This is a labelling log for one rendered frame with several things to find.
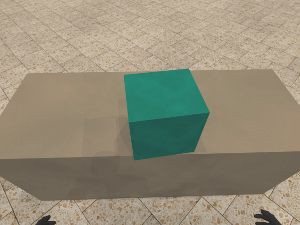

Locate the robot right hand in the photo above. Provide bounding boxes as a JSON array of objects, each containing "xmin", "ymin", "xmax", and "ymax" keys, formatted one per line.
[{"xmin": 254, "ymin": 209, "xmax": 281, "ymax": 225}]

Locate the carton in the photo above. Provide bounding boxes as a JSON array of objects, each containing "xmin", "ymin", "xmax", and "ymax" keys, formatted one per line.
[{"xmin": 124, "ymin": 68, "xmax": 210, "ymax": 160}]

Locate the pedestal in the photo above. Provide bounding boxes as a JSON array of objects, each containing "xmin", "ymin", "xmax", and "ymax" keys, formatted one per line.
[{"xmin": 0, "ymin": 69, "xmax": 300, "ymax": 201}]

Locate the robot left hand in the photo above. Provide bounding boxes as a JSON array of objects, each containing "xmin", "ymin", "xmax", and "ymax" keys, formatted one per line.
[{"xmin": 35, "ymin": 215, "xmax": 56, "ymax": 225}]

